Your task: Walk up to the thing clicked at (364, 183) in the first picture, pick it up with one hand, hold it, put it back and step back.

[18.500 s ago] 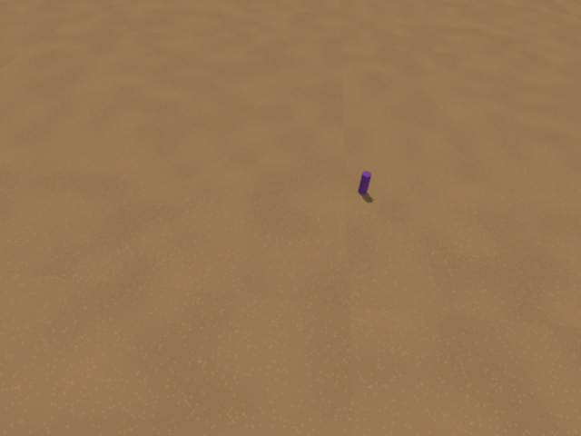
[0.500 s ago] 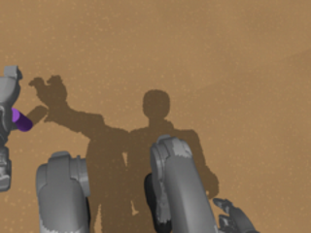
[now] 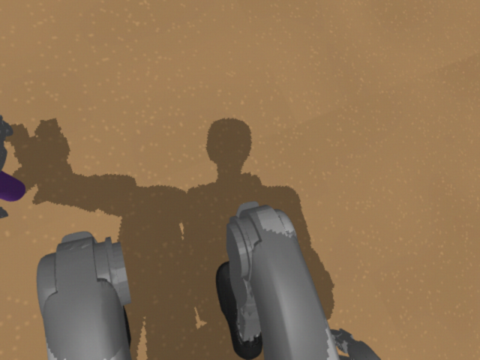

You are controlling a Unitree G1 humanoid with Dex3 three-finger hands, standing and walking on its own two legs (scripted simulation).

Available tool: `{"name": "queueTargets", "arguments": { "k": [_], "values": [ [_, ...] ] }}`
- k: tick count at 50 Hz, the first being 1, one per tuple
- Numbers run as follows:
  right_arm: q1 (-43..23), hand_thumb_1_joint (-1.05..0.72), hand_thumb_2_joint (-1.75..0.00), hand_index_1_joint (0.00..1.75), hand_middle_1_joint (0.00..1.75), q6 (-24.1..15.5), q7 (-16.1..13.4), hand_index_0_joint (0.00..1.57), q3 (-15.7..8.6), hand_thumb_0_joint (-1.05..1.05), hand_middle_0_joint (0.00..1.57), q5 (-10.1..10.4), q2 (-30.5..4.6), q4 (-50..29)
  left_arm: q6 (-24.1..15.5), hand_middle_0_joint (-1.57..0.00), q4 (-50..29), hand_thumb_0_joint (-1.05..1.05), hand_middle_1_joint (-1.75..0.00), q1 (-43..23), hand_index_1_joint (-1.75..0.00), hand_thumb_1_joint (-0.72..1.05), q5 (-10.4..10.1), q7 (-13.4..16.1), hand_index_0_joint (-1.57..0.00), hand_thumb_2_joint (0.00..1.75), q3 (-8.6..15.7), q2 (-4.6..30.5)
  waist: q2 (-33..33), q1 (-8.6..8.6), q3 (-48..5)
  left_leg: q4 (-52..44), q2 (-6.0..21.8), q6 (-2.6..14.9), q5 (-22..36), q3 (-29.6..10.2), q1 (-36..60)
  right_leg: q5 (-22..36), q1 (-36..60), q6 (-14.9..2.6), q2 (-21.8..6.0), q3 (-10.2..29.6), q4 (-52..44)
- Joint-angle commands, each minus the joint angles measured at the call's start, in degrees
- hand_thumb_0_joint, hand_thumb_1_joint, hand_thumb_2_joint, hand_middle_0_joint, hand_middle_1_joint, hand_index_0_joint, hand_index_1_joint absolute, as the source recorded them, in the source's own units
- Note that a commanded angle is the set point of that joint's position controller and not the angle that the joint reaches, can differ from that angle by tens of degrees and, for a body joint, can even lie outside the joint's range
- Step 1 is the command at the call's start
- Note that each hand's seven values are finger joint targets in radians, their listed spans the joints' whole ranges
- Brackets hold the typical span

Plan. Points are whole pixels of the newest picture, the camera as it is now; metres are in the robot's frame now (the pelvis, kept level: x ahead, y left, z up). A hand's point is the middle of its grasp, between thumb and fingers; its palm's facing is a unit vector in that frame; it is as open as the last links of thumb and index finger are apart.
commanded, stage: rest palm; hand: left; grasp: from above
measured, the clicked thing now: out of the picture +0.42 +0.31 -0.25
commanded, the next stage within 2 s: close in 0.48 s
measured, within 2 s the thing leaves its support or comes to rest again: neither
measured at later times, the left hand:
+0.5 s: hand out of the picture +0.42 +0.31 -0.22, palm faces -0.43 -0.14 -0.89, open 13.9 cm
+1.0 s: hand out of the picture +0.42 +0.31 -0.22, palm faces -0.41 -0.14 -0.90, open 12.1 cm
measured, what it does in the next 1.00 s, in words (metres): stands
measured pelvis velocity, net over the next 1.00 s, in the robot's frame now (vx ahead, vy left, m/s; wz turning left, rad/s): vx -0.01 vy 0.01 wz -0.05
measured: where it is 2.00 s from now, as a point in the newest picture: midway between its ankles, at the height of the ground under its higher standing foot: (182, 346)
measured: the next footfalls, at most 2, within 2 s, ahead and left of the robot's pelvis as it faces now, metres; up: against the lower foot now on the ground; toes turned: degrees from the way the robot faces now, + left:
none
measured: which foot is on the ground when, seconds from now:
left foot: down 0.00-1.00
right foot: down 0.00-1.00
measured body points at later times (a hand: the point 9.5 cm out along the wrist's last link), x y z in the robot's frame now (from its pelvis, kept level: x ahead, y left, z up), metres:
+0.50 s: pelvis +0.00 +0.00 -0.01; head +0.24 +0.09 +0.36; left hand +0.44 +0.31 -0.17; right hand +0.04 -0.27 -0.10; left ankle +0.07 +0.13 -0.27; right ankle +0.10 -0.13 -0.27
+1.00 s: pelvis -0.01 +0.01 -0.01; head +0.23 +0.11 +0.36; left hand +0.44 +0.31 -0.16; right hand +0.04 -0.26 -0.09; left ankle +0.07 +0.13 -0.27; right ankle +0.10 -0.13 -0.27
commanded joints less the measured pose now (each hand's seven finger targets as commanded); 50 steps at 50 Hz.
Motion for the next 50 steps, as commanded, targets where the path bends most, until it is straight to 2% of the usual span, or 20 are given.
{"name": "queueTargets", "arguments": {
  "k": [1,4,9,15,19,21,25,26,28,29,31,35,37,38,39,41,43,46,48,50],
  "values": [
    [11.5,-0.89,-0.90,0.30,0.30,-0.5,-0.3,0.20,-3.7,0.00,0.20,-0.2,-16.0,0.3,0.1,-0.09,-3.5,0.00,-0.99,-14.8,-1.01,-0.52,-0.2,3.8,-0.07,1.08,1.9,14.0,18.7,-0.92,-35.9,-14.4,0.3,3.53,10.8,7.4,28.1,13.7,17.6,-4.61,0.9,-7.4,-12.8],
    [10.4,-0.89,-0.90,0.30,0.30,-1.2,0.1,0.20,-3.3,0.00,0.20,-0.7,-15.8,0.3,0.6,-0.08,-1.4,0.00,-0.98,-17.2,-1.00,-0.52,0.8,4.1,-0.07,1.05,0.2,13.6,18.6,-2.23,-34.3,-13.4,0.4,3.56,9.3,7.4,27.9,12.7,16.0,-4.69,1.1,-7.5,-12.3],
    [10.5,-0.89,-0.90,0.30,0.30,-2.0,0.7,0.20,-3.0,0.00,0.20,-1.5,-16.8,0.4,1.2,-0.07,-1.6,0.00,-1.00,-17.4,-1.00,-0.52,0.6,5.5,-0.07,1.02,3.5,17.3,19.1,-1.97,-35.4,-12.7,0.4,3.69,11.4,7.5,27.6,14.9,18.9,-4.38,1.1,-7.4,-12.3],
    [9.1,-0.89,-0.90,0.30,0.30,-2.7,1.1,0.20,-2.4,0.00,0.20,-1.6,-16.6,0.2,1.8,-0.08,0.6,0.00,-1.00,-16.3,-1.00,-0.51,-0.3,4.8,-0.07,1.02,0.5,14.5,19.4,-1.87,-34.4,-12.6,0.4,3.74,8.4,7.2,26.2,11.9,18.1,-4.54,1.4,-7.5,-12.8],
    [10.0,-0.89,-0.90,0.30,0.30,-3.1,1.4,0.20,-2.7,0.00,0.20,-1.8,-17.6,0.2,1.4,-0.09,-1.5,0.00,-1.02,-16.4,-1.03,-0.50,-0.5,4.4,-0.08,1.06,2.7,17.7,20.4,-2.03,-35.3,-12.7,0.5,3.59,10.4,6.8,27.4,13.6,18.9,-4.50,1.3,-8.1,-11.7],
    [9.2,-0.89,-0.90,0.30,0.30,-3.3,1.6,0.20,-2.4,0.00,0.20,-2.0,-17.1,-0.3,0.9,-0.09,-2.0,0.00,-1.01,-16.6,-1.02,-0.50,-1.1,4.2,-0.08,1.04,1.1,14.9,21.3,-2.29,-35.4,-13.1,0.6,3.37,10.8,6.4,28.4,14.0,18.7,-4.47,1.4,-8.6,-11.5],
    [9.9,-0.89,-0.90,0.30,0.30,-3.7,2.1,0.20,-2.0,0.00,0.20,-2.2,-17.8,-0.1,0.4,-0.08,1.0,0.00,-1.01,-16.5,-1.01,-0.50,-0.8,4.1,-0.08,1.02,1.0,15.8,19.2,-3.55,-32.7,-11.9,0.6,3.55,10.1,6.2,26.4,13.7,18.3,-4.39,1.5,-8.8,-11.3],
    [10.0,-0.89,-0.90,0.30,0.30,-3.6,2.0,0.20,-2.2,0.00,0.20,-2.3,-17.9,0.4,0.2,-0.09,1.6,0.00,-1.00,-14.5,-1.01,-0.49,-0.9,4.3,-0.08,1.03,1.8,16.0,19.4,-2.49,-33.1,-12.5,0.7,3.44,10.2,6.2,26.7,13.6,18.8,-4.48,1.7,-8.7,-12.1],
    [10.6,-0.89,-0.90,0.30,0.30,-3.4,2.2,0.20,-1.7,0.00,0.20,-2.6,-18.0,0.5,-0.1,-0.10,2.5,0.00,-1.01,-14.0,-1.02,-0.49,-0.7,4.6,-0.08,1.05,2.5,16.8,19.3,-2.77,-32.3,-12.9,0.7,3.38,10.2,5.9,26.3,13.6,19.1,-4.49,1.7,-9.1,-11.8],
    [10.2,-0.89,-0.90,0.30,0.30,-3.6,2.4,0.20,-1.5,0.00,0.20,-2.6,-17.8,-0.1,-0.2,-0.11,3.0,0.00,-1.02,-14.6,-1.03,-0.48,-0.2,4.3,-0.10,1.07,1.1,15.7,19.0,-3.19,-31.6,-12.4,0.7,3.40,10.1,6.1,26.1,13.7,18.6,-4.44,1.7,-9.0,-11.5],
    [8.9,-0.89,-0.90,0.30,0.30,-3.7,2.4,0.20,-1.2,0.00,0.20,-2.6,-17.8,-0.6,-0.7,-0.17,2.5,0.00,-1.02,-14.8,-1.01,-0.35,-0.3,4.5,-0.18,0.98,0.0,14.7,18.2,-3.01,-32.0,-12.3,0.8,3.53,9.8,5.9,25.6,13.5,19.1,-4.42,2.0,-8.9,-12.2],
    [9.5,-0.89,-0.90,0.30,0.30,-3.7,2.4,0.20,-1.0,0.00,0.20,-2.9,-18.3,0.2,-1.2,-0.19,5.0,0.00,-1.01,-13.7,-0.98,-0.29,0.2,5.7,-0.21,0.91,1.4,16.6,18.7,-2.99,-31.2,-12.7,0.9,3.36,9.6,5.5,25.7,13.1,18.7,-4.44,2.1,-9.3,-11.8],
    [8.5,-0.89,-0.90,0.30,0.30,-4.0,2.5,0.20,-0.4,0.00,0.20,-3.1,-18.3,-0.6,-1.4,-0.19,5.7,0.00,-1.01,-15.4,-0.98,-0.29,0.7,6.0,-0.22,0.90,-0.6,15.5,18.9,-3.84,-30.3,-12.4,1.0,3.25,8.8,5.1,25.8,12.5,17.1,-4.48,2.1,-9.7,-11.4],
    [9.4,-0.89,-0.90,0.30,0.30,-3.9,2.4,0.20,-0.1,0.00,0.20,-3.4,-18.4,0.0,-1.3,-0.20,6.0,0.00,-1.01,-14.9,-0.99,-0.27,1.3,6.6,-0.23,0.90,1.2,17.5,18.8,-3.82,-30.8,-12.3,1.0,3.32,9.5,5.2,26.4,13.3,18.3,-4.37,2.2,-9.8,-11.5],
    [8.8,-0.89,-0.90,0.30,0.30,-4.1,2.6,0.20,-0.3,0.00,0.20,-3.5,-18.5,-0.5,-1.3,-0.22,6.0,0.00,-1.00,-16.5,-0.97,-0.25,1.6,6.7,-0.24,0.88,-0.6,16.0,19.3,-4.38,-29.6,-12.4,0.8,3.26,7.9,5.3,25.9,12.0,17.0,-4.44,2.0,-9.7,-11.3],
    [8.5,-0.89,-0.90,0.30,0.30,-4.2,2.6,0.20,0.2,0.00,0.20,-3.7,-18.2,-0.2,-0.9,-0.23,7.7,0.00,-1.01,-14.6,-0.98,-0.22,1.5,7.4,-0.26,0.88,1.3,17.6,18.0,-3.58,-29.1,-12.2,0.9,3.47,7.4,5.4,24.4,11.5,17.4,-4.38,2.3,-9.7,-12.1],
    [7.9,-0.89,-0.90,0.30,0.30,-4.8,2.7,0.20,0.2,0.00,0.20,-4.0,-18.5,-0.6,-0.9,-0.25,7.7,0.00,-0.99,-16.7,-0.96,-0.21,1.7,7.3,-0.28,0.87,-0.7,16.4,18.2,-4.67,-27.3,-12.1,0.9,3.49,5.8,5.4,23.6,10.1,16.0,-4.33,2.2,-9.6,-12.0],
    [6.8,-0.89,-0.90,0.30,0.30,-5.2,2.7,0.20,0.3,0.00,0.20,-3.8,-19.0,-1.2,-0.6,-0.27,7.8,0.00,-0.98,-16.7,-0.95,-0.17,1.6,7.7,-0.30,0.85,-1.1,16.6,18.8,-4.32,-26.3,-13.2,0.9,3.37,4.2,4.8,23.3,8.1,14.7,-4.41,2.1,-10.1,-12.0],
    [7.7,-0.89,-0.90,0.30,0.30,-4.8,2.7,0.20,0.5,0.00,0.20,-4.0,-18.9,-0.6,-0.3,-0.28,8.2,0.00,-0.98,-14.6,-0.95,-0.17,2.2,8.3,-0.31,0.86,1.2,18.6,18.9,-3.41,-28.4,-13.5,0.9,3.27,6.1,4.7,24.4,9.9,16.0,-4.46,2.3,-10.1,-11.7],
    [7.2,-0.89,-0.90,0.30,0.30,-5.4,3.0,0.20,0.7,0.00,0.20,-4.3,-18.5,-1.1,-0.2,-0.32,7.9,0.00,-0.97,-17.3,-0.94,-0.12,2.3,8.0,-0.35,0.84,-0.8,16.9,18.3,-4.87,-27.2,-12.6,1.0,3.38,5.0,4.7,24.1,9.4,14.8,-4.30,2.0,-10.1,-11.3]
  ]
}}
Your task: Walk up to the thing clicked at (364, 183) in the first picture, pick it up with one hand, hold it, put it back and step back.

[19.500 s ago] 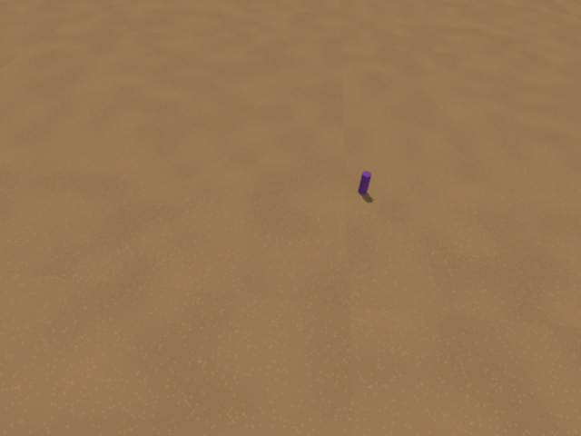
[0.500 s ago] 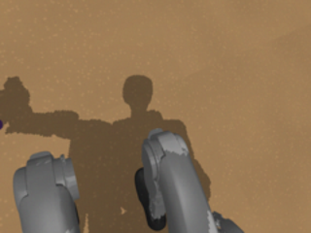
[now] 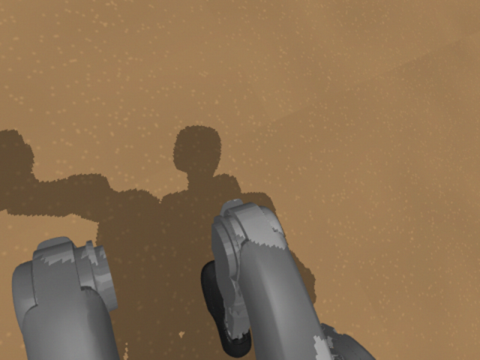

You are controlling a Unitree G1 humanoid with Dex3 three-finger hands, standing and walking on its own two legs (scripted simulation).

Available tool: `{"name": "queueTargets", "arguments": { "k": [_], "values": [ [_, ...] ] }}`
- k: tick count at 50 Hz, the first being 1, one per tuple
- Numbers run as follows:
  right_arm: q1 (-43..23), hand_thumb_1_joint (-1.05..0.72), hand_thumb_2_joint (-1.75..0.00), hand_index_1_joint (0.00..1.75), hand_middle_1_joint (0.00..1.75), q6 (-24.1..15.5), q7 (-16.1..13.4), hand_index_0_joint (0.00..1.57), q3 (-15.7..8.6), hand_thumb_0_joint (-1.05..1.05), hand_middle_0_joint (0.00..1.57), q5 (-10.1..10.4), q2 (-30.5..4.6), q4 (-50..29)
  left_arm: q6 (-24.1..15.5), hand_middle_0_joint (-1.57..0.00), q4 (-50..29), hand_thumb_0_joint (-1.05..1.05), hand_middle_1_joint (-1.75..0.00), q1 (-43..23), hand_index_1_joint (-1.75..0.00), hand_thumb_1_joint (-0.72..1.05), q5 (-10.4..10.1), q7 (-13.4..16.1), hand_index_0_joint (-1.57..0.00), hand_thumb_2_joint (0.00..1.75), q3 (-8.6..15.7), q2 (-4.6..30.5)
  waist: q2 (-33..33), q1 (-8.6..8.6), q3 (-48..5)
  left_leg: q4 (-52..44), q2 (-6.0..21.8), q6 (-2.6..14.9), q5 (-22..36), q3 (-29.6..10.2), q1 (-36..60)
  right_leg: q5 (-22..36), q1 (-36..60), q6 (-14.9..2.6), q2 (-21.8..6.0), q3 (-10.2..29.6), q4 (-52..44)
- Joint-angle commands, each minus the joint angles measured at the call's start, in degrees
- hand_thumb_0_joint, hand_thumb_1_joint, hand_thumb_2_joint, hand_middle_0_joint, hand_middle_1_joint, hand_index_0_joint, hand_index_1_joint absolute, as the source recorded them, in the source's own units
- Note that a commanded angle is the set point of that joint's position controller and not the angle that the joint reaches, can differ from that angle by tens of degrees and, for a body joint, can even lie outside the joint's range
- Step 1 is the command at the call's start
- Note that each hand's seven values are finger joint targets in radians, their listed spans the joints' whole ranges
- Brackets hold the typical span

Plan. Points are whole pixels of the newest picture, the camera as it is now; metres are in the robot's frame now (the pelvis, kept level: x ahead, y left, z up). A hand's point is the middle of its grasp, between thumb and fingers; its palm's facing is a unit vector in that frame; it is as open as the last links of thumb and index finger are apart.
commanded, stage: close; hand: left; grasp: from above
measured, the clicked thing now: out of the picture +0.42 +0.32 -0.24
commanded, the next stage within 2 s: settle in 1.04 s
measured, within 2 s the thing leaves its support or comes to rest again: leaves its support in 1.46 s
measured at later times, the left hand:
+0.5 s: hand out of the picture +0.42 +0.33 -0.21, palm faces -0.41 -0.16 -0.90, open 10.3 cm
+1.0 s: hand out of the picture +0.40 +0.33 -0.20, palm faces -0.43 -0.15 -0.89, open 8.3 cm
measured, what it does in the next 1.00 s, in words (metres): stands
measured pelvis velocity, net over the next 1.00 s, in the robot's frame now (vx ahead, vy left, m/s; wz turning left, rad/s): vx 0.00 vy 0.00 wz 0.01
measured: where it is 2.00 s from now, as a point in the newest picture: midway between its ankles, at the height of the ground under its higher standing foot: (171, 350)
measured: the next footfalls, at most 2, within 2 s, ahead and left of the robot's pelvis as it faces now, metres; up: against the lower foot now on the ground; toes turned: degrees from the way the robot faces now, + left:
none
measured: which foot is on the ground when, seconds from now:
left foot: down 0.00-1.00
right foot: down 0.00-1.00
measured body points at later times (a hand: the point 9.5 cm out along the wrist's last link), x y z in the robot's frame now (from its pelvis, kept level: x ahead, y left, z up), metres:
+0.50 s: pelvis +0.00 +0.00 +0.00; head +0.24 +0.11 +0.37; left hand +0.43 +0.34 -0.15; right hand +0.06 -0.25 -0.08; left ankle +0.07 +0.13 -0.26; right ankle +0.11 -0.13 -0.26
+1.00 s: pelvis +0.00 +0.00 +0.00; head +0.23 +0.10 +0.37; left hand +0.42 +0.33 -0.15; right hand +0.07 -0.26 -0.08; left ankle +0.07 +0.13 -0.26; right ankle +0.11 -0.13 -0.26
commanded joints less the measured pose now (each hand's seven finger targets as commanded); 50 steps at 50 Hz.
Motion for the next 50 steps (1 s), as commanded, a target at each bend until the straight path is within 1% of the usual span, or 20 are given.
{"name": "queueTargets", "arguments": {
  "k": [1,5,13,18,20,21,23,25,26,28,30,33,35,37,38,41,42,44,47,50],
  "values": [
    [8.9,-0.89,-0.90,0.30,0.30,-0.6,-0.6,0.20,-5.0,0.00,0.20,-0.1,-17.5,-0.5,0.7,-0.32,-4.4,0.00,-0.96,-13.5,-0.93,-0.12,-0.1,1.2,-0.35,0.82,-1.6,10.7,20.4,-2.35,-30.1,-15.8,0.8,2.67,4.3,7.4,24.1,7.6,14.8,-4.63,1.1,-7.5,-13.0],
    [9.7,-0.89,-0.90,0.30,0.30,-1.0,-0.5,0.20,-5.1,0.00,0.20,0.5,-18.0,-0.1,1.1,-0.35,-4.9,0.00,-0.91,-12.5,-0.89,-0.09,-1.0,1.2,-0.38,0.79,0.0,12.3,20.4,-1.51,-30.4,-16.2,0.7,2.54,5.5,7.0,24.9,8.5,14.9,-4.54,0.8,-7.8,-12.6],
    [10.4,-0.90,-0.90,0.30,0.30,-1.5,0.1,0.20,-4.6,0.00,0.20,0.3,-17.1,-0.2,1.2,-0.40,-6.1,0.00,-0.90,-14.3,-0.86,-0.02,-2.1,-0.6,-0.43,0.74,-1.3,10.6,21.2,-2.46,-31.6,-15.8,0.8,2.37,6.6,6.9,26.1,10.1,15.6,-4.53,0.7,-8.0,-12.1],
    [10.6,-0.90,-0.90,0.30,0.30,-1.1,0.2,0.20,-4.3,0.00,0.20,0.8,-16.7,0.0,1.2,-0.43,-6.8,0.00,-0.87,-11.1,-0.83,0.01,-2.5,-1.3,-0.46,0.71,-0.9,11.6,22.6,-0.92,-32.6,-16.0,0.7,2.22,8.8,7.3,26.3,11.8,17.6,-4.73,0.9,-7.6,-12.3],
    [10.3,-0.90,-0.90,0.30,0.30,-1.1,0.4,0.20,-4.4,0.00,0.20,0.9,-16.5,-0.3,1.2,-0.46,-7.7,0.00,-0.86,-11.7,-0.83,0.04,-2.7,-1.7,-0.49,0.71,-1.1,11.3,22.7,-1.09,-32.0,-16.2,0.8,2.19,8.1,7.1,26.3,11.1,16.9,-4.82,0.9,-7.7,-12.2],
    [10.5,-0.90,-0.90,0.30,0.30,-0.8,0.3,0.20,-4.5,0.00,0.20,1.0,-16.7,-0.5,1.4,-0.48,-8.1,0.00,-0.86,-10.3,-0.83,0.06,-2.8,-1.7,-0.51,0.72,0.3,12.2,22.5,-0.19,-33.4,-16.5,0.8,2.12,8.9,7.0,26.9,11.6,17.3,-4.85,0.9,-7.8,-12.2],
    [10.8,-0.90,-0.90,0.30,0.30,-0.5,0.2,0.20,-5.4,0.00,0.20,1.1,-17.2,-0.4,1.4,-0.50,-8.5,0.00,-0.84,-9.1,-0.81,0.09,-3.2,-1.8,-0.53,0.71,0.0,10.8,23.6,-0.14,-33.9,-16.9,0.7,1.99,9.5,7.3,27.3,12.1,17.8,-5.01,1.0,-7.7,-12.3],
    [11.2,-0.90,-0.90,0.30,0.30,0.0,0.3,0.20,-5.1,0.00,0.20,1.1,-16.8,-0.5,1.4,-0.52,-9.0,0.00,-0.82,-9.0,-0.79,0.12,-2.9,-1.9,-0.55,0.69,0.4,10.6,23.0,-0.37,-34.4,-16.9,0.7,1.98,10.7,7.1,27.5,13.0,17.8,-4.94,0.9,-7.9,-11.9],
    [10.6,-0.90,-0.90,0.30,0.30,0.0,0.5,0.20,-4.5,0.00,0.20,1.2,-15.6,-0.6,1.2,-0.52,-8.0,0.00,-0.81,-10.1,-0.78,0.11,-2.9,-2.1,-0.54,0.68,-0.9,9.3,21.7,-0.99,-33.0,-16.2,0.8,2.18,9.0,7.1,25.9,12.0,17.2,-4.98,0.9,-7.8,-12.1],
    [11.0,-0.90,-0.90,0.30,0.30,0.1,0.2,0.20,-5.4,0.00,0.20,1.3,-16.9,-0.7,0.8,-0.53,-9.1,0.00,-0.80,-11.5,-0.77,0.12,-3.0,-2.2,-0.56,0.68,-0.5,10.5,21.2,-1.56,-32.3,-16.0,0.7,2.47,8.2,7.2,25.1,11.3,16.9,-4.84,0.9,-7.5,-12.9],
    [11.0,-0.90,-0.90,0.30,0.30,0.5,-0.1,0.20,-5.2,0.00,0.20,1.5,-17.0,-0.5,0.5,-0.56,-8.5,0.00,-0.78,-9.7,-0.76,0.15,-3.0,-2.0,-0.58,0.69,0.9,11.3,21.4,-0.52,-32.5,-16.9,0.6,2.31,8.1,6.8,25.9,10.5,16.5,-4.92,0.8,-7.8,-12.4],
    [10.3,-0.90,-0.90,0.30,0.30,0.6,0.0,0.20,-4.4,0.00,0.20,1.0,-16.1,-0.7,-0.4,-0.59,-7.0,0.00,-0.78,-10.4,-0.75,0.20,-2.1,-2.0,-0.62,0.68,-0.9,9.3,21.1,-1.57,-31.0,-17.0,0.7,2.08,7.4,6.3,26.4,9.9,14.9,-4.77,0.7,-8.4,-11.6],
    [10.1,-0.90,-0.90,0.30,0.30,0.6,-0.1,0.20,-4.4,0.00,0.20,0.9,-16.3,-0.8,-0.7,-0.61,-7.3,0.00,-0.77,-10.4,-0.74,0.22,-1.7,-1.7,-0.63,0.68,0.0,11.2,21.4,-0.89,-31.8,-16.8,0.6,2.21,7.4,6.6,26.7,10.0,16.0,-4.69,0.7,-8.1,-11.9],
    [9.9,-0.90,-0.90,0.30,0.30,0.5,-0.2,0.20,-4.8,0.00,0.20,0.7,-17.0,-0.8,-0.8,-0.64,-8.0,0.00,-0.76,-11.5,-0.73,0.27,-1.4,-1.7,-0.67,0.66,-0.9,10.7,21.7,-1.55,-31.2,-16.0,0.5,2.46,6.7,7.4,25.6,9.5,16.2,-4.66,0.9,-7.5,-12.6],
    [9.9,-0.90,-0.90,0.30,0.30,0.6,-0.5,0.20,-4.3,0.00,0.20,0.7,-16.2,-0.4,-0.8,-0.65,-7.2,0.00,-0.77,-10.0,-0.74,0.28,-1.6,-1.2,-0.68,0.67,0.2,11.4,20.6,-0.63,-32.9,-15.9,0.6,2.46,7.1,7.3,25.8,9.9,17.3,-4.70,1.1,-7.4,-13.0],
    [10.2,-0.90,-0.90,0.30,0.30,0.5,-0.6,0.20,-4.2,0.00,0.20,0.2,-16.7,-0.5,-0.9,-0.69,-6.8,0.00,-0.74,-10.8,-0.71,0.33,-1.0,-0.4,-0.72,0.65,-0.1,11.4,20.3,-1.32,-32.1,-15.4,0.6,2.57,7.1,7.5,25.2,10.1,16.9,-4.54,1.0,-7.4,-13.0],
    [10.2,-0.90,-0.90,0.30,0.30,0.4,-0.5,0.20,-3.9,0.00,0.20,0.2,-16.1,-0.3,-1.0,-0.70,-6.6,0.00,-0.74,-12.4,-0.71,0.34,-0.8,-0.5,-0.73,0.64,-1.4,10.7,20.4,-2.18,-30.7,-14.9,0.6,2.63,6.1,7.5,24.1,9.3,16.1,-4.64,1.0,-7.1,-12.7],
    [9.6,-0.90,-0.90,0.30,0.30,0.4,-0.9,0.20,-4.0,0.00,0.20,0.4,-16.9,-0.6,-1.2,-0.73,-6.8,0.00,-0.73,-11.8,-0.70,0.38,-1.0,0.0,-0.76,0.65,0.1,12.7,19.6,-1.31,-30.8,-15.7,0.6,2.59,5.2,7.1,24.0,8.1,15.4,-4.74,0.9,-7.8,-12.7],
    [9.7,-0.90,-0.90,0.30,0.30,-0.1,-0.7,0.20,-4.0,0.00,0.20,0.0,-16.6,-0.4,-1.0,-0.78,-6.3,0.00,-0.72,-12.5,-0.69,0.44,-0.8,0.0,-0.80,0.64,-1.5,10.5,20.1,-2.19,-30.6,-15.4,0.7,2.49,5.6,7.0,24.8,8.6,15.0,-4.57,1.0,-8.0,-12.2],
    [9.5,-0.90,-0.90,0.30,0.30,-0.2,-0.9,0.20,-3.7,0.00,0.20,0.1,-16.5,-0.7,-1.0,-0.80,-5.7,0.00,-0.70,-12.2,-0.66,0.48,-0.8,0.6,-0.83,0.61,-0.9,11.9,18.9,-1.79,-30.9,-14.8,0.7,2.67,5.5,7.3,23.6,8.4,16.3,-4.58,1.1,-7.1,-12.9]
  ]
}}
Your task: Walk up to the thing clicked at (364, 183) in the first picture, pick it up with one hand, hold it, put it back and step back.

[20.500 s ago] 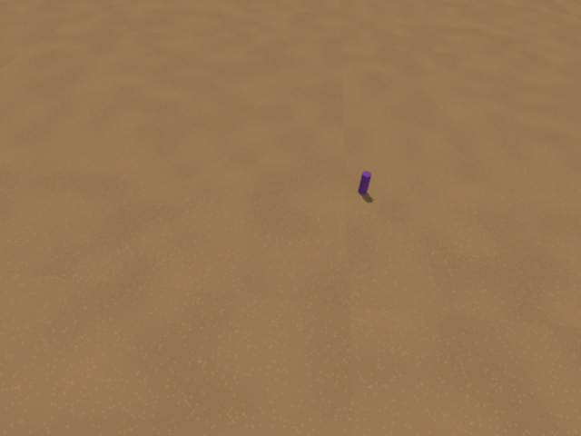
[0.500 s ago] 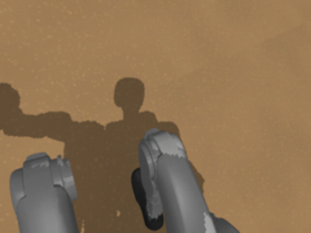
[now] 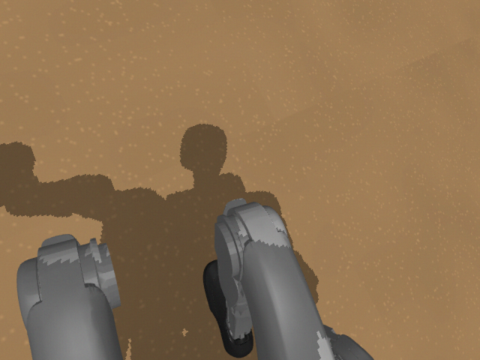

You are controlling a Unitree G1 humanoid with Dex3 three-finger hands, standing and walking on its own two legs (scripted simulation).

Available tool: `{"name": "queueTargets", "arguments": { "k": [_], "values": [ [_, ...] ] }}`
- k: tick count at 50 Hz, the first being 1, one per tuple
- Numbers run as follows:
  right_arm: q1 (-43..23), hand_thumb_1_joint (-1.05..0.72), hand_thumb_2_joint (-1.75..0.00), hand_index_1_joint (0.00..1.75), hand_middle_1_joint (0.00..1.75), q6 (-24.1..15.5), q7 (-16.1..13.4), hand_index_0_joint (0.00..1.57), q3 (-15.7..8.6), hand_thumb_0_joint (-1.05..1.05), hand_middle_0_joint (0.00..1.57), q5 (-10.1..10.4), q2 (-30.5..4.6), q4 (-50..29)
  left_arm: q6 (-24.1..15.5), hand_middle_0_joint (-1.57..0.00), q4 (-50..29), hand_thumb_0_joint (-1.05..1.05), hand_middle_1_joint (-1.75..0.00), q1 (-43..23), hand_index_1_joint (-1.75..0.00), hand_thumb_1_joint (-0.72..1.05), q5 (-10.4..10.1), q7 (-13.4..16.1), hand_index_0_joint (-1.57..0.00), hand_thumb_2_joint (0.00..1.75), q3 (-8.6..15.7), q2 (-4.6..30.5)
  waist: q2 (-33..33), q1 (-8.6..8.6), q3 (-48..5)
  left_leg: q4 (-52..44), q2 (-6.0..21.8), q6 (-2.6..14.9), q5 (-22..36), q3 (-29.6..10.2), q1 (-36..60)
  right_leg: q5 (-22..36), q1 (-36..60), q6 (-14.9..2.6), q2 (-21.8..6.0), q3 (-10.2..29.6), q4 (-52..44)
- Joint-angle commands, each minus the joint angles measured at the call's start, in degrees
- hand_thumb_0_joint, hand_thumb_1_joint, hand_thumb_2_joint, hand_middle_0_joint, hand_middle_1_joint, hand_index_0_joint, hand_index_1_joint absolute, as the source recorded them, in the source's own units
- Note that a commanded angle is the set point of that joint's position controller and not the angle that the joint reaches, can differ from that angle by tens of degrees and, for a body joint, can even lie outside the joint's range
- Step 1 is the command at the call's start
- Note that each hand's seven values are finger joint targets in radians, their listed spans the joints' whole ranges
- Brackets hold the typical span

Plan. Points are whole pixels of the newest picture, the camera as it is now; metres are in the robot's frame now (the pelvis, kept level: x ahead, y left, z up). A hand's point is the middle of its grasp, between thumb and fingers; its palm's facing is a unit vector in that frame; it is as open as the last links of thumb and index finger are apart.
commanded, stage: close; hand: left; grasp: from above
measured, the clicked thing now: out of the picture +0.42 +0.32 -0.24
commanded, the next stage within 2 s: settle in 0.04 s
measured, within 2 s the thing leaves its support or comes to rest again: leaves its support in 0.46 s
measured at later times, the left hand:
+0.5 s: hand out of the picture +0.42 +0.33 -0.19, palm faces -0.35 -0.13 -0.93, open 7.4 cm
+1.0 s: hand out of the picture +0.40 +0.32 -0.09, palm faces -0.44 -0.12 -0.89, open 7.2 cm
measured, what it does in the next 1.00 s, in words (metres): rises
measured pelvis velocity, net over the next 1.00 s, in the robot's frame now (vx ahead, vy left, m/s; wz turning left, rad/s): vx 0.00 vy -0.01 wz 0.10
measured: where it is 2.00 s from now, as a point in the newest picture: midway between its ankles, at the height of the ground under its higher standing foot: (173, 350)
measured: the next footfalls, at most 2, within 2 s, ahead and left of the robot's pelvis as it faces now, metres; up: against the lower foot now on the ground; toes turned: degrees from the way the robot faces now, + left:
none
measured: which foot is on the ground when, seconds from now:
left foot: down 0.00-1.00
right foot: down 0.00-1.00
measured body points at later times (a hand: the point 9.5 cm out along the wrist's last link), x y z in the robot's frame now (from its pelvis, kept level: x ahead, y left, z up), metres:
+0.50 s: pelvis +0.01 +0.00 +0.01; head +0.23 +0.11 +0.38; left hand +0.43 +0.33 -0.14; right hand +0.07 -0.26 -0.07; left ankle +0.07 +0.13 -0.26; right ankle +0.11 -0.13 -0.26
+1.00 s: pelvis +0.00 -0.01 +0.06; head +0.21 +0.06 +0.45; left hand +0.42 +0.33 -0.04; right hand +0.11 -0.28 -0.06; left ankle +0.07 +0.13 -0.26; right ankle +0.11 -0.13 -0.26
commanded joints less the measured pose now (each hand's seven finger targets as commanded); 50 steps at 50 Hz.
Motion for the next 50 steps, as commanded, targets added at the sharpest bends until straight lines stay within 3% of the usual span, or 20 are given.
{"name": "queueTargets", "arguments": {
  "k": [1,7,11,14,16,19,20,23,24,25,28,29,33,36,37,40,42,47,48,50],
  "values": [
    [10.3,-0.90,-0.90,0.30,0.30,-0.2,-0.9,0.20,-4.4,0.00,0.20,0.2,-16.9,-0.1,0.0,-0.81,-4.6,0.00,-0.68,-13.2,-0.65,0.48,-0.2,2.0,-0.84,0.60,0.5,11.7,18.9,-2.59,-31.5,-14.9,0.7,3.34,6.0,7.6,23.3,8.8,17.0,-4.61,1.2,-6.9,-13.4],
    [10.1,-0.90,-0.90,0.30,0.30,-0.6,-1.1,0.20,-4.5,0.00,0.20,0.5,-17.0,-0.3,0.1,-0.86,-4.8,0.00,-0.65,-13.4,-0.62,0.54,-1.0,2.4,-0.89,0.58,0.9,12.5,18.0,-2.25,-31.9,-14.5,0.8,3.42,6.1,7.5,22.6,8.5,17.2,-4.66,1.3,-6.5,-13.5],
    [10.2,-0.92,-0.91,0.30,0.30,-1.3,-0.9,0.20,-5.1,0.00,0.20,0.5,-17.2,-0.6,0.4,-0.82,-5.9,0.00,-0.68,-14.6,-0.65,0.42,-1.0,2.0,-0.85,0.58,-0.3,11.3,18.5,-2.65,-31.9,-13.8,0.8,3.34,6.4,7.7,23.1,8.8,16.9,-4.66,1.1,-6.2,-13.2],
    [10.3,-0.92,-0.91,0.30,0.30,-1.4,-0.9,0.20,-6.0,0.00,0.20,1.0,-17.7,-0.4,0.5,-0.85,-8.5,0.00,-0.69,-14.4,-0.67,0.46,-1.3,2.0,-0.88,0.61,1.6,13.3,20.8,-1.31,-32.5,-15.5,0.7,3.08,5.3,7.6,23.9,7.5,15.7,-4.95,1.0,-7.0,-13.0],
    [10.1,-0.92,-0.91,0.30,0.30,-1.3,-0.7,0.20,-6.6,0.00,0.20,1.2,-17.1,-0.7,0.9,-0.88,-11.0,0.00,-0.71,-13.6,-0.68,0.49,-1.2,1.6,-0.90,0.64,0.8,11.2,22.9,-0.49,-34.5,-16.2,0.7,2.71,5.5,7.7,25.6,7.7,15.7,-5.25,1.0,-6.9,-12.6],
    [10.0,-0.92,-0.91,0.30,0.30,-1.5,-0.5,0.20,-7.9,0.00,0.20,1.9,-17.0,-0.7,1.5,-0.89,-16.8,0.00,-0.71,-13.5,-0.69,0.50,-1.2,1.5,-0.91,0.65,1.4,11.6,26.2,0.77,-37.9,-17.3,0.7,2.34,6.6,8.1,29.3,8.6,15.5,-5.40,0.7,-6.7,-12.6],
    [9.8,-0.92,-0.91,0.30,0.30,-1.3,-0.5,0.20,-8.3,0.00,0.20,2.3,-17.0,-0.7,1.9,-0.89,-18.0,0.00,-0.71,-12.5,-0.68,0.51,-1.9,1.6,-0.92,0.64,2.6,12.0,26.4,1.44,-39.2,-17.7,0.6,2.31,6.6,8.1,29.7,8.6,15.3,-5.47,0.5,-6.8,-12.7],
    [10.1,-0.92,-0.91,0.30,0.30,-0.5,-0.3,0.20,-9.7,0.00,0.20,3.4,-16.2,-0.6,3.7,-0.92,-23.8,0.00,-0.69,-10.0,-0.67,0.54,-3.1,0.8,-0.94,0.63,2.7,10.2,29.5,2.97,-43.5,-19.6,0.5,2.02,9.4,9.0,32.6,11.2,16.6,-5.73,0.2,-5.9,-13.4],
    [9.7,-0.92,-0.91,0.30,0.30,-0.2,-0.2,0.20,-10.5,0.00,0.20,4.2,-16.0,-0.4,4.4,-0.91,-25.2,0.00,-0.68,-10.9,-0.65,0.54,-3.9,0.3,-0.94,0.60,1.8,9.2,30.0,3.33,-43.4,-20.1,0.7,1.88,9.5,9.2,33.0,11.5,15.3,-5.93,0.0,-5.6,-13.2],
    [10.0,-0.92,-0.91,0.30,0.30,0.3,-0.3,0.20,-11.2,0.00,0.20,4.7,-16.1,-0.5,5.2,-0.91,-27.5,0.00,-0.67,-10.7,-0.64,0.54,-4.3,-0.1,-0.94,0.58,2.6,9.3,30.1,3.98,-44.9,-20.8,0.7,1.82,10.4,9.2,33.7,12.0,15.1,-6.05,-0.2,-5.6,-13.6],
    [10.5,-0.92,-0.91,0.30,0.30,1.6,-0.2,0.20,-12.4,0.00,0.20,6.5,-15.0,0.0,8.0,-0.92,-28.4,0.00,-0.63,-7.6,-0.60,0.55,-5.6,-2.5,-0.96,0.53,-0.2,4.3,28.6,4.66,-46.1,-21.5,0.6,2.15,12.9,10.3,34.3,14.7,16.4,-6.01,-0.2,-4.3,-15.0],
    [11.1,-0.92,-0.91,0.30,0.30,2.2,-0.3,0.20,-12.8,0.00,0.20,7.2,-14.9,0.2,8.5,-0.93,-31.0,0.00,-0.63,-9.3,-0.59,0.57,-6.4,-3.4,-0.97,0.52,-0.1,4.6,28.5,5.32,-47.6,-22.4,0.4,2.26,13.4,10.5,34.4,14.9,16.6,-6.09,-0.4,-4.0,-15.4],
    [12.8,-0.93,-0.91,0.30,0.30,4.4,-1.3,0.20,-13.6,0.00,0.20,8.5,-14.1,0.2,10.3,-0.97,-29.6,0.00,-0.62,-10.3,-0.59,0.59,-7.3,-8.4,-1.00,0.53,-2.8,1.3,23.8,4.39,-46.0,-23.9,0.2,2.97,13.6,10.4,33.5,14.8,18.8,-6.04,-0.6,-3.2,-18.2],
    [13.5,-0.93,-0.91,0.30,0.30,5.2,-2.0,0.20,-13.6,0.00,0.20,9.1,-13.4,-0.7,10.1,-0.98,-28.6,0.00,-0.62,-9.3,-0.59,0.58,-9.1,-12.5,-1.01,0.54,-4.4,-0.9,16.1,3.78,-42.6,-23.8,-0.2,4.03,11.4,10.7,29.5,13.3,22.0,-5.56,-0.7,-2.4,-21.0],
    [13.3,-0.93,-0.91,0.30,0.30,5.4,-2.4,0.20,-13.7,0.00,0.20,9.2,-13.2,-1.3,9.6,-0.99,-29.9,0.00,-0.62,-9.7,-0.60,0.60,-9.7,-13.6,-1.02,0.55,-3.6,0.1,14.8,4.12,-43.2,-24.2,-0.4,4.18,11.1,10.7,29.0,13.0,23.2,-5.49,-0.8,-2.2,-21.6],
    [13.2,-0.93,-0.91,0.30,0.30,6.0,-3.3,0.20,-13.5,0.00,0.20,9.7,-12.9,-2.2,8.0,-1.01,-29.8,0.00,-0.63,-8.5,-0.60,0.61,-10.1,-17.0,-1.04,0.53,-4.9,-1.1,13.9,4.35,-40.6,-25.6,-0.7,4.01,9.3,10.8,28.6,10.4,23.4,-5.74,-1.1,-1.8,-22.5],
    [13.0,-0.93,-0.91,0.30,0.30,6.7,-3.9,0.20,-13.4,0.00,0.20,10.0,-13.0,-2.9,6.7,-1.03,-32.5,0.00,-0.61,-9.6,-0.58,0.63,-9.3,-18.0,-1.06,0.52,-3.8,1.7,14.3,5.10,-42.0,-25.8,-0.8,3.84,9.3,11.1,29.8,10.0,24.1,-5.90,-1.2,-1.6,-22.7],
    [12.6,-0.93,-0.91,0.30,0.30,8.1,-5.5,0.20,-13.0,0.00,0.20,10.2,-11.9,-3.7,4.2,-1.02,-35.7,0.00,-0.60,-11.1,-0.57,0.63,-8.1,-17.6,-1.05,0.51,-1.8,3.9,14.6,6.64,-45.1,-25.9,-1.0,3.80,8.8,12.6,30.6,9.1,26.1,-5.76,-1.2,-0.3,-24.2],
    [12.5,-0.93,-0.91,0.30,0.30,8.2,-5.8,0.20,-13.1,0.00,0.20,10.2,-11.9,-4.1,3.7,-1.01,-36.3,0.00,-0.59,-12.0,-0.56,0.62,-7.7,-17.4,-1.04,0.50,-1.8,4.4,15.4,6.04,-44.6,-25.9,-1.0,3.79,7.9,12.6,30.4,8.0,25.5,-5.88,-1.2,-0.1,-24.6],
    [12.5,-0.93,-0.91,0.30,0.30,8.5,-6.5,0.20,-13.6,0.00,0.20,10.2,-11.7,-4.1,3.3,-1.00,-37.7,0.00,-0.58,-12.9,-0.56,0.60,-7.0,-16.9,-1.03,0.51,-1.3,5.2,16.3,6.55,-45.9,-26.6,-0.8,3.54,7.7,12.6,32.9,7.1,24.9,-6.09,-1.2,0.0,-25.0]
  ]
}}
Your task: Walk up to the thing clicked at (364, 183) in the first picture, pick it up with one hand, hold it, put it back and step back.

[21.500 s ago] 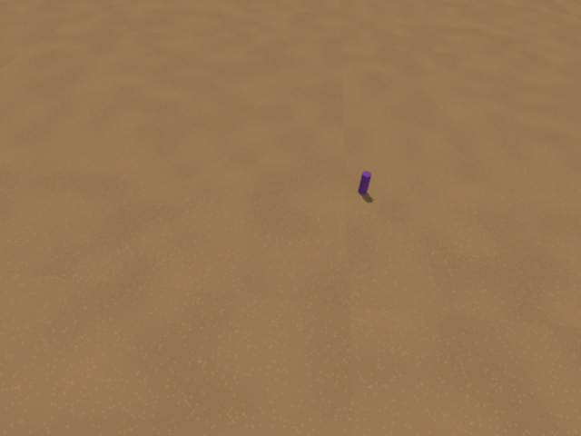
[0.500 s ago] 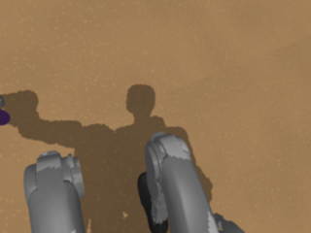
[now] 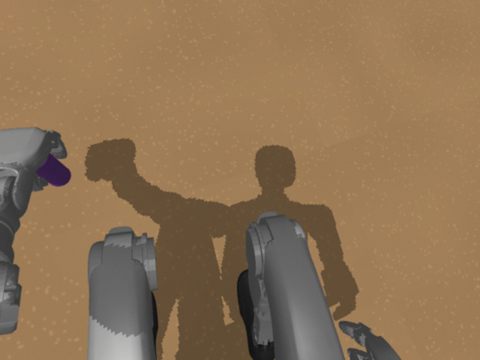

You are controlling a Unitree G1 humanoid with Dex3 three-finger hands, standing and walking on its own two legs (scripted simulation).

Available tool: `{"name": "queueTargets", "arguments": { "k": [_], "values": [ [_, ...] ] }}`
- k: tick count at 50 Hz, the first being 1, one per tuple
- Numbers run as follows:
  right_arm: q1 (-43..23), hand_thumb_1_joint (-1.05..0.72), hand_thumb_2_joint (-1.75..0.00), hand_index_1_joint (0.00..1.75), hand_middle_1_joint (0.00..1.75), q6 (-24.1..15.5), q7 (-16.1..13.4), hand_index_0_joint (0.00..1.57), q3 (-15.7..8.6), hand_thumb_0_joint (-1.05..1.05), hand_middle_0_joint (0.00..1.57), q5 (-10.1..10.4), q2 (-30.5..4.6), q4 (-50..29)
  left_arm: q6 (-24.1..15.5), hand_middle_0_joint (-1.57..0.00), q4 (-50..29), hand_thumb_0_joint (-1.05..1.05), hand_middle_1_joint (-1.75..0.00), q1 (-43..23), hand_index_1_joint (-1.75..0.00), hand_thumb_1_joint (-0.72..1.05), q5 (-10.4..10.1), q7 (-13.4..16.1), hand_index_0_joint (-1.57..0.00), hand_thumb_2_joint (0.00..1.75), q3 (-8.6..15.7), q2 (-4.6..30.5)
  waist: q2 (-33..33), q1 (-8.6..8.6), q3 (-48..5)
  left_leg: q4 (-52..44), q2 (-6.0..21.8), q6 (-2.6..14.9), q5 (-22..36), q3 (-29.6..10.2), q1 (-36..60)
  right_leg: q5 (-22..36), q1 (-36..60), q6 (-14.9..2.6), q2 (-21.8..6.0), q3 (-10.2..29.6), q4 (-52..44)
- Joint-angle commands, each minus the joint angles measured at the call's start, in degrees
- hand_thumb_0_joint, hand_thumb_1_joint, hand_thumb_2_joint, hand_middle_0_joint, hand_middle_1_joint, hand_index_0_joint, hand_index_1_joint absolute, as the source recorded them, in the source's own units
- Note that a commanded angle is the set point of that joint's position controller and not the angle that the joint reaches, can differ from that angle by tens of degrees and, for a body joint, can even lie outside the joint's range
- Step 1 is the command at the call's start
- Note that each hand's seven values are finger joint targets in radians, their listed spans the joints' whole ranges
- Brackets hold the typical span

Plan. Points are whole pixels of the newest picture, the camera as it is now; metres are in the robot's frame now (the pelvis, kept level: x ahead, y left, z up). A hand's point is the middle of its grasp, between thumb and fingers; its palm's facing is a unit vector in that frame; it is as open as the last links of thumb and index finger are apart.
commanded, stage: settle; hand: left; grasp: from above
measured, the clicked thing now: (47, 167) +0.45 +0.29 -0.19
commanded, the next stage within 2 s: lift in 0.02 s
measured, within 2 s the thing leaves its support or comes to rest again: neither
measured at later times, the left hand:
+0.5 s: hand out of the picture +0.42 +0.31 -0.06, palm faces -0.44 -0.07 -0.90, open 7.2 cm
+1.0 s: hand out of the picture +0.36 +0.29 +0.13, palm faces -0.39 -0.11 -0.91, open 7.1 cm
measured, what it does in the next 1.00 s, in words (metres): rises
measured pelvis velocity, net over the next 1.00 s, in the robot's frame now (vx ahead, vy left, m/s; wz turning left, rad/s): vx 0.01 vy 0.01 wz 0.07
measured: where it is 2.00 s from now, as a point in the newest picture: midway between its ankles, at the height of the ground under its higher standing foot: (202, 343)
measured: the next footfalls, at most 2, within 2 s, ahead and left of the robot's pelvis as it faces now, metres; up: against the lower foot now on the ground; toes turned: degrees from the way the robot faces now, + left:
none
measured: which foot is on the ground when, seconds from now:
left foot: down 0.00-1.00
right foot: down 0.00-1.00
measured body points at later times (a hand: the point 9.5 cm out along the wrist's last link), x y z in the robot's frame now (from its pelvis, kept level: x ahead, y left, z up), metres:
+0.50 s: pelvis +0.00 +0.01 +0.05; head +0.19 +0.06 +0.46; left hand +0.44 +0.31 -0.01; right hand +0.08 -0.26 -0.07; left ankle +0.09 +0.13 -0.32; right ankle +0.10 -0.13 -0.32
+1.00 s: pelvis +0.01 +0.01 +0.20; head +0.13 +0.03 +0.63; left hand +0.38 +0.29 +0.18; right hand +0.16 -0.24 +0.08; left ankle +0.09 +0.13 -0.32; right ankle +0.10 -0.13 -0.32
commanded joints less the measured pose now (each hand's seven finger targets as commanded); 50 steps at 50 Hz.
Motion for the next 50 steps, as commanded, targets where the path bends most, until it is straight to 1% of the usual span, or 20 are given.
{"name": "queueTargets", "arguments": {
  "k": [1,2,4,6,7,8,9,12,16,22,24,26,31,33,37,39,41,44,45,50],
  "values": [
    [10.5,-0.93,-0.91,0.30,0.30,0.5,-2.3,0.20,-4.1,0.00,0.20,0.3,-11.5,-1.6,-1.1,-1.00,-10.7,0.00,-0.58,-19.8,-0.55,0.60,0.9,2.9,-1.03,0.52,2.5,16.7,12.7,-0.89,-38.8,-14.1,-0.6,3.43,5.1,7.8,26.2,7.3,20.0,-4.69,1.4,-3.2,-15.9],
    [10.4,-0.93,-0.91,0.30,0.30,0.5,-2.6,0.20,-4.4,0.00,0.20,0.4,-11.9,-1.5,-1.2,-1.00,-11.5,0.00,-0.56,-20.9,-0.54,0.60,0.9,3.5,-1.02,0.51,3.6,18.0,12.9,-0.69,-39.2,-14.3,-0.6,3.48,4.6,7.7,26.6,6.3,19.3,-4.83,1.4,-3.2,-16.2],
    [10.6,-0.92,-0.91,0.30,0.30,0.5,-3.1,0.20,-4.3,0.00,0.20,0.4,-11.6,-1.3,-0.5,-1.00,-9.0,0.00,-0.57,-18.4,-0.55,0.60,0.7,3.9,-1.02,0.55,2.4,15.5,12.5,-0.73,-38.1,-15.4,-0.6,3.44,3.8,7.5,27.1,5.9,18.2,-4.84,1.3,-3.7,-16.4],
    [11.3,-0.95,-0.92,0.30,0.30,0.5,-3.5,0.20,-4.4,0.00,0.20,0.6,-11.8,-1.2,0.1,-1.06,-8.3,0.00,-0.58,-19.4,-0.56,0.63,1.2,4.0,-1.09,0.51,1.9,15.6,12.7,-1.25,-37.9,-16.4,-0.5,3.44,3.3,7.2,27.8,5.3,17.8,-4.97,1.3,-4.0,-16.8],
    [11.1,-0.91,-0.90,0.30,0.30,0.6,-3.7,0.20,-4.6,0.00,0.20,0.8,-11.8,-1.3,0.6,-0.98,-8.3,0.00,-0.50,-18.9,-0.48,0.55,1.0,3.9,-1.01,0.54,1.4,15.0,12.4,-0.99,-37.3,-17.0,-0.5,3.51,2.6,7.2,27.6,4.7,17.5,-4.96,1.3,-4.0,-17.4],
    [11.5,-0.95,-0.92,0.30,0.30,0.7,-3.9,0.20,-4.6,0.00,0.20,0.9,-11.9,-1.0,1.2,-1.04,-9.2,0.00,-0.55,-19.2,-0.54,0.59,0.9,3.9,-1.05,0.51,1.7,15.4,13.1,-0.61,-38.4,-17.5,-0.5,3.46,3.1,7.3,28.9,5.6,18.0,-4.98,1.2,-4.2,-17.5],
    [11.8,-0.94,-0.91,0.30,0.30,0.5,-3.9,0.20,-4.8,0.00,0.20,1.1,-12.1,-1.1,1.7,-1.05,-8.8,0.00,-0.55,-18.5,-0.55,0.61,0.4,3.6,-1.06,0.59,1.8,15.3,13.7,-0.27,-39.2,-18.2,-0.5,3.36,3.6,7.0,30.0,6.1,18.6,-5.00,1.1,-4.3,-17.5],
    [12.3,-0.94,-0.91,0.30,0.30,0.7,-4.3,0.20,-5.2,0.00,0.20,2.0,-12.1,-1.4,3.5,-1.05,-9.9,0.00,-0.56,-16.7,-0.56,0.61,-1.6,1.7,-1.06,0.60,1.1,14.5,13.9,0.29,-40.1,-20.7,-0.5,3.29,3.7,6.2,32.1,7.1,19.5,-4.97,0.9,-4.5,-18.1],
    [12.2,-0.94,-0.91,0.30,0.30,1.5,-4.8,0.20,-5.5,0.00,0.20,3.2,-11.9,-2.7,4.8,-1.06,-14.9,0.00,-0.54,-15.4,-0.54,0.60,-3.1,-2.0,-1.06,0.60,1.3,16.0,13.4,1.01,-41.7,-22.1,-0.5,3.58,5.0,6.2,33.4,8.5,22.6,-4.80,0.8,-3.8,-19.8],
    [11.6,-0.94,-0.91,0.30,0.30,2.4,-5.3,0.20,-6.0,0.00,0.20,4.6,-11.1,-4.8,5.0,-1.04,-21.3,0.00,-0.53,-10.1,-0.53,0.59,-5.1,-5.5,-1.05,0.57,0.3,12.4,11.9,1.46,-39.7,-27.1,-0.3,3.56,3.9,4.5,35.9,7.9,23.9,-4.69,0.7,-3.6,-22.6],
    [11.5,-0.94,-0.91,0.30,0.30,2.8,-5.6,0.20,-6.2,0.00,0.20,5.0,-10.8,-5.5,5.1,-1.02,-25.0,0.00,-0.55,-9.3,-0.55,0.56,-5.6,-6.6,-1.03,0.57,0.0,12.5,12.2,1.87,-40.4,-28.6,0.1,3.64,3.7,4.8,37.9,8.0,25.5,-4.55,0.8,-3.2,-24.6],
    [11.2,-0.94,-0.91,0.30,0.30,2.9,-5.9,0.20,-6.4,0.00,0.20,5.3,-10.7,-5.9,5.1,-1.02,-27.0,0.00,-0.56,-7.5,-0.56,0.57,-6.2,-7.2,-1.03,0.59,0.6,12.5,12.0,2.68,-40.9,-30.0,-0.1,3.66,3.7,4.7,38.6,7.9,27.1,-4.50,0.6,-3.0,-25.6],
    [9.9,-0.93,-0.91,0.30,0.30,3.2,-6.8,0.20,-6.8,0.00,0.20,6.0,-9.6,-7.5,6.0,-1.06,-33.3,0.00,-0.54,-4.0,-0.54,0.62,-8.0,-8.3,-1.07,0.57,-0.7,10.1,11.2,3.05,-40.5,-35.0,0.5,3.49,3.1,4.4,44.1,7.7,31.6,-4.21,0.7,-2.6,-30.2],
    [9.3,-0.93,-0.91,0.30,0.30,3.4,-7.4,0.20,-6.9,0.00,0.20,6.4,-9.7,-7.7,6.6,-1.05,-35.2,0.00,-0.52,-2.5,-0.52,0.60,-7.9,-8.5,-1.06,0.55,0.1,10.9,11.7,3.65,-40.4,-37.6,0.7,3.18,3.2,3.6,47.1,8.0,32.8,-4.18,0.6,-2.6,-31.2],
    [8.2,-0.93,-0.91,0.30,0.30,3.6,-8.4,0.20,-6.9,0.00,0.20,6.9,-8.6,-8.3,8.0,-1.05,-39.9,0.00,-0.54,-0.1,-0.53,0.62,-9.0,-8.8,-1.06,0.55,-1.6,7.9,11.1,3.74,-40.6,-41.4,0.7,3.17,4.2,4.4,51.5,8.8,37.7,-3.98,0.7,-2.2,-35.9],
    [7.7,-0.93,-0.91,0.30,0.30,3.7,-9.0,0.20,-6.9,0.00,0.20,7.2,-8.5,-8.5,9.0,-1.07,-40.6,0.00,-0.54,3.0,-0.53,0.65,-9.3,-8.8,-1.08,0.53,-0.6,8.5,9.8,4.35,-39.8,-43.3,0.7,3.20,5.0,4.8,53.5,9.0,40.7,-3.89,0.6,-1.7,-38.6],
    [6.8,-0.93,-0.91,0.30,0.30,3.8,-9.5,0.20,-6.8,0.00,0.20,7.4,-8.0,-8.7,10.0,-1.07,-41.6,0.00,-0.54,4.5,-0.53,0.65,-9.7,-9.3,-1.08,0.55,-2.0,6.8,9.3,4.10,-38.1,-45.6,0.7,3.25,4.7,5.3,55.3,8.6,43.4,-3.79,0.7,-1.3,-41.5],
    [5.7,-0.93,-0.91,0.30,0.30,3.9,-10.4,0.20,-6.5,0.00,0.20,7.8,-7.5,-8.9,11.2,-1.08,-44.0,0.00,-0.53,5.6,-0.51,0.67,-10.3,-9.8,-1.10,0.52,-2.3,6.5,8.4,4.34,-35.8,-50.6,0.9,3.22,2.9,5.0,58.9,7.3,47.5,-3.55,0.7,-0.9,-45.7],
    [5.6,-0.93,-0.91,0.30,0.30,3.9,-10.7,0.20,-6.4,0.00,0.20,7.9,-6.9,-8.7,11.6,-1.09,-43.5,0.00,-0.52,7.0,-0.51,0.67,-10.8,-10.1,-1.10,0.52,-3.5,4.5,8.3,3.78,-33.2,-51.6,0.9,3.19,2.7,5.3,59.0,7.0,48.0,-3.46,0.6,-0.7,-47.3],
    [4.7,-0.93,-0.91,0.30,0.30,3.6,-12.2,0.20,-5.8,0.00,0.20,8.5,-6.4,-8.8,12.7,-1.08,-46.1,0.00,-0.53,8.7,-0.52,0.66,-11.6,-11.1,-1.09,0.53,-3.7,4.6,6.9,4.38,-31.7,-58.4,1.3,2.99,4.0,5.2,67.0,8.2,56.3,-3.43,0.8,0.0,-53.8]
  ]
}}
